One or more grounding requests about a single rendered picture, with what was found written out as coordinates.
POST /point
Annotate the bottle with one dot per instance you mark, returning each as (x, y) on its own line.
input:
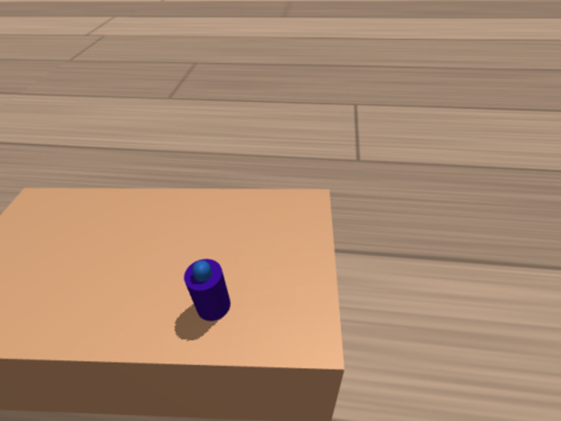
(207, 288)

